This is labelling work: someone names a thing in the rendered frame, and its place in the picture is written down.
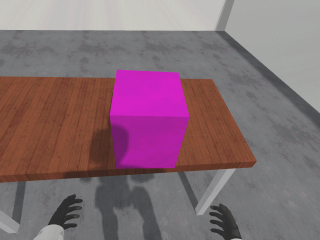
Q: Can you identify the left robot hand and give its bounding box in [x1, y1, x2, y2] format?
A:
[48, 194, 83, 230]

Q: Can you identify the right robot hand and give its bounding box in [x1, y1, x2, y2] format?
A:
[209, 203, 242, 240]

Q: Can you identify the table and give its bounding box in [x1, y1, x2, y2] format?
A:
[0, 76, 257, 234]

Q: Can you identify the robot left forearm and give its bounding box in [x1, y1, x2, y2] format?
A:
[33, 224, 64, 240]

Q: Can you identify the carton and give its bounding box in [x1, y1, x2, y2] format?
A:
[109, 69, 190, 169]

